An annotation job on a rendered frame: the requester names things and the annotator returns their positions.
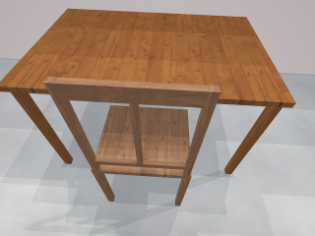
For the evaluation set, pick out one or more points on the table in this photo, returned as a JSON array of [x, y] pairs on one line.
[[186, 49]]

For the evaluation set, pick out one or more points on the chair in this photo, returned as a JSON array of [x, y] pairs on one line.
[[136, 140]]

